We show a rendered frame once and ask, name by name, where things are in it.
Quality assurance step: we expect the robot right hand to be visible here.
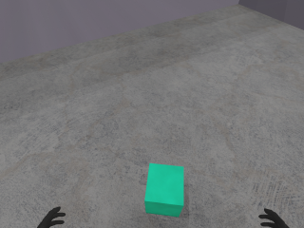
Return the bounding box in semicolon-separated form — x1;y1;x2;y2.
258;208;289;228

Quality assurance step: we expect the robot left hand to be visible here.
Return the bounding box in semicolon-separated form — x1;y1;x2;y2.
37;206;66;228

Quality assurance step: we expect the carton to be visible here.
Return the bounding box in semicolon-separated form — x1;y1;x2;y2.
144;163;184;218

